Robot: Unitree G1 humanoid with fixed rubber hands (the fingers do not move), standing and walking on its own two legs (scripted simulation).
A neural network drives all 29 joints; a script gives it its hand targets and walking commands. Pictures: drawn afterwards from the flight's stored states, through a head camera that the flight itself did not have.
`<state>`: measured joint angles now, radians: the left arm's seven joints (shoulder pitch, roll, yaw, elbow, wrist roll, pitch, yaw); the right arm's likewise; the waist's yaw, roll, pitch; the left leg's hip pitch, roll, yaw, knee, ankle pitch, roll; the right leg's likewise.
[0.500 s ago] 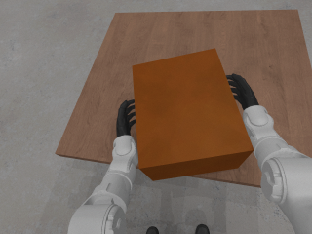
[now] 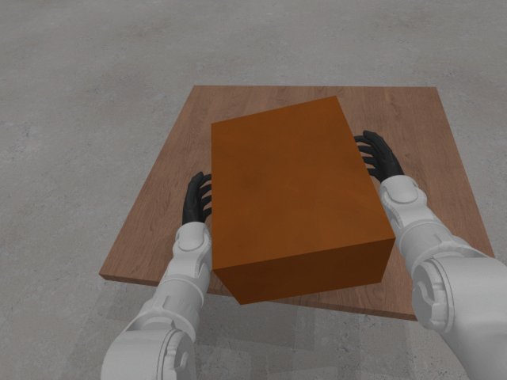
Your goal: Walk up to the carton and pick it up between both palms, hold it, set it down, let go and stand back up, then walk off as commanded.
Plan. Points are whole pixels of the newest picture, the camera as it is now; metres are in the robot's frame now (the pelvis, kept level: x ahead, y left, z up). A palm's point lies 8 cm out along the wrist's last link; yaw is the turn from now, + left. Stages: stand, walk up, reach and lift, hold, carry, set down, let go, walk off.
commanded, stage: reach and lift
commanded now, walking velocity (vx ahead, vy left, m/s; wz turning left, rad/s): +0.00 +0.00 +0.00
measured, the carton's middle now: (289, 197) +0.43 +0.03 +0.04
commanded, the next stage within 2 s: none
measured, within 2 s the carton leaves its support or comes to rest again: neither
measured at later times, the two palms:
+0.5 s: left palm (174, 188) +0.37 +0.20 +0.11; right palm (391, 154) +0.44 -0.12 +0.14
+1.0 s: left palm (164, 185) +0.36 +0.20 +0.14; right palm (394, 163) +0.41 -0.12 +0.15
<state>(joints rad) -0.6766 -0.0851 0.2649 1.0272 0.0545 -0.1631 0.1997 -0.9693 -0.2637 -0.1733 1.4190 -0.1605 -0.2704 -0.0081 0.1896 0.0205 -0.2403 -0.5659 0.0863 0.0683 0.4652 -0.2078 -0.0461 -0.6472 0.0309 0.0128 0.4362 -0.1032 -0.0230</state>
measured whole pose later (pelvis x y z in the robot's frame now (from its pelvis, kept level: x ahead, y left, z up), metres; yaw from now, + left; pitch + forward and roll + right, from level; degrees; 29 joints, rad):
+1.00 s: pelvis +0.00 +0.02 +0.01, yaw +1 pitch +0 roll -1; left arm -0.65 -0.06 0.26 0.62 0.11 0.33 0.10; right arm -0.77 -0.17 -0.15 0.96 -0.06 0.11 -0.07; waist 0.10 0.00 -0.08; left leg -0.18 0.07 0.06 0.42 -0.23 -0.04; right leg -0.23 0.01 0.00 0.34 -0.11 0.01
